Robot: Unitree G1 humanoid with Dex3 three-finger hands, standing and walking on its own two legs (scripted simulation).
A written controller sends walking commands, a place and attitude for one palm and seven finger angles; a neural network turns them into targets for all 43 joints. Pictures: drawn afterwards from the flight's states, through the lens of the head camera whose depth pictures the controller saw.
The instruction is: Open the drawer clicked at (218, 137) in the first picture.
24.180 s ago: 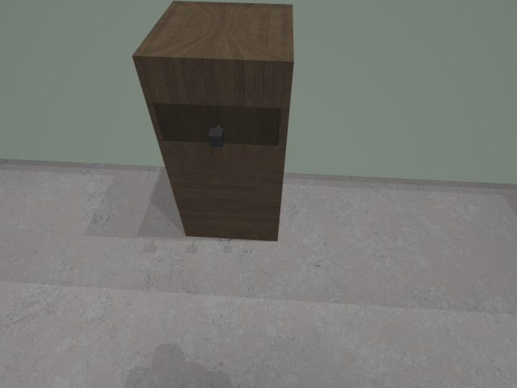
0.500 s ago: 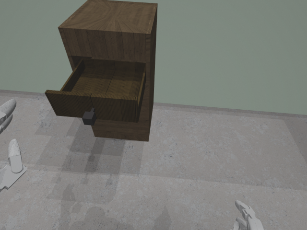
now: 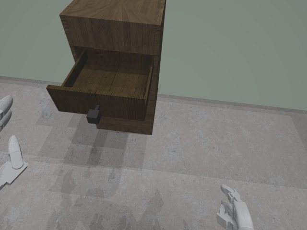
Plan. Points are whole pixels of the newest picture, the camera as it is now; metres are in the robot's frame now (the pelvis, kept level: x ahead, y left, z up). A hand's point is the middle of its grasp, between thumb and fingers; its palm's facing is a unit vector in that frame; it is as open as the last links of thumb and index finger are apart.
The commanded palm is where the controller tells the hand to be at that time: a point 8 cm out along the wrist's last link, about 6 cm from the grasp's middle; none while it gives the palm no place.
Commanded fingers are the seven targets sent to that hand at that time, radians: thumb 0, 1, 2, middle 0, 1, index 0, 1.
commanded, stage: stop stepping back and stand still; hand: left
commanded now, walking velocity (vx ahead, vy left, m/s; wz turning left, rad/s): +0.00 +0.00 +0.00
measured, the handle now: (95, 112) +0.54 +0.26 -0.12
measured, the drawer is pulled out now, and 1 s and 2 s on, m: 0.30 0.30 0.30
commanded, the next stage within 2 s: let the arm hang, fingers relaxed in 0.34 s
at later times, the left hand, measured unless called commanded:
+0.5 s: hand (34, 176) +0.20 +0.26 +0.10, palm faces +0.24 -0.83 -0.50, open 7.4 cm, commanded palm none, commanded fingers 0.00 0.90 0.90 -0.20 -0.30 -0.20 -0.30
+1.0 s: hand out of the picture -0.07 +0.19 -0.17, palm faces +0.01 -0.97 -0.23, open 7.3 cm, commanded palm none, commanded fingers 0.00 0.90 0.90 -0.20 -0.30 -0.20 -0.30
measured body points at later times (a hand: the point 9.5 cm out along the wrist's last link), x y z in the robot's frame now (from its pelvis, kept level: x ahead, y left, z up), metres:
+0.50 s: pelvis +0.00 +0.01 +0.00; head +0.01 +0.01 +0.45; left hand +0.18 +0.30 +0.13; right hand +0.17 -0.23 -0.09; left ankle +0.01 +0.11 -0.74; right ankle -0.02 -0.10 -0.74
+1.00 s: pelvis -0.03 +0.00 +0.00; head +0.00 +0.00 +0.45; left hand -0.07 +0.24 -0.15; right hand -0.05 -0.23 -0.15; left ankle +0.01 +0.11 -0.74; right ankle -0.02 -0.10 -0.74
